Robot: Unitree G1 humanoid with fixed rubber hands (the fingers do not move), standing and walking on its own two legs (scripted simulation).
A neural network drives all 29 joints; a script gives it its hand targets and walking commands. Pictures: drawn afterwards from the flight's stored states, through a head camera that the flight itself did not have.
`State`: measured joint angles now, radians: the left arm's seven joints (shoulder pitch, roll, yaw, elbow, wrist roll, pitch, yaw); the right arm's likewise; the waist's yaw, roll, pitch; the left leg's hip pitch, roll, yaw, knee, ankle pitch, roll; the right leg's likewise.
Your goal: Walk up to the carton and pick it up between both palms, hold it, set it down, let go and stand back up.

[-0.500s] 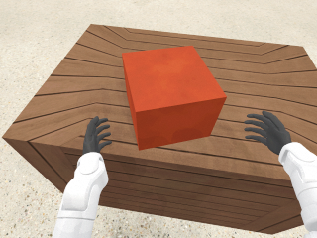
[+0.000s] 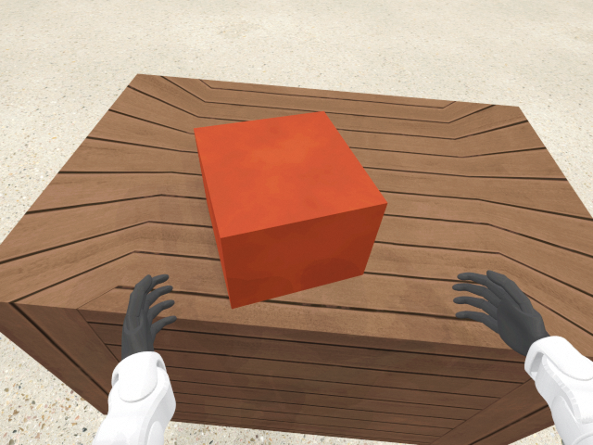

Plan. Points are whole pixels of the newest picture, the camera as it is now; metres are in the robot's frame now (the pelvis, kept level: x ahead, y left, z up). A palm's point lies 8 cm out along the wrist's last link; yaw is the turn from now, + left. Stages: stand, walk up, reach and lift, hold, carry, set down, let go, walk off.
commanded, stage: set down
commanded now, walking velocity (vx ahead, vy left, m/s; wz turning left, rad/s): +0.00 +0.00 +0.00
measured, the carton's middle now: (280, 203) +0.51 +0.03 +0.02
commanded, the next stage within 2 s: none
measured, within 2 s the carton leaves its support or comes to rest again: neither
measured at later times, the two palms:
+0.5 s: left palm (156, 359) +0.22 +0.17 +0.05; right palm (556, 400) +0.18 -0.31 +0.03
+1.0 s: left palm (152, 374) +0.22 +0.18 +0.00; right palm (517, 389) +0.20 -0.28 +0.00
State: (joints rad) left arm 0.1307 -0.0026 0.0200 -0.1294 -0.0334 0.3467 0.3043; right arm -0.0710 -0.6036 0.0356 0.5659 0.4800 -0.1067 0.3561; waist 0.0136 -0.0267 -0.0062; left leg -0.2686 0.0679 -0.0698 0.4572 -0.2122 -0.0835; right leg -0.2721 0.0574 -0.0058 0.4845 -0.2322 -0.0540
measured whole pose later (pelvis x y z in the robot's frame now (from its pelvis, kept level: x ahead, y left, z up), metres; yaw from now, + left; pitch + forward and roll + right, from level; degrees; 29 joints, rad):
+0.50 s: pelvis +0.00 +0.02 +0.00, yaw -3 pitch -2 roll +0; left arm 0.29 -0.07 -0.08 -0.18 0.03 0.31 0.33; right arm 0.13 -0.62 0.01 0.58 0.48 -0.16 0.38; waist -0.01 -0.03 -0.04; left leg -0.19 0.06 -0.01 0.47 -0.25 -0.06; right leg -0.22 0.05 0.06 0.51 -0.25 -0.03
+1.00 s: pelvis +0.00 +0.03 +0.00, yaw -5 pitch +3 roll +0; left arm 0.26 -0.02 -0.08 -0.09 -0.02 0.30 0.30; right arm 0.06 -0.57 0.02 0.59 0.42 -0.16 0.35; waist 0.04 -0.03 0.00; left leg -0.29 0.06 0.02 0.48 -0.24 -0.04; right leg -0.31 0.06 0.10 0.47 -0.20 -0.01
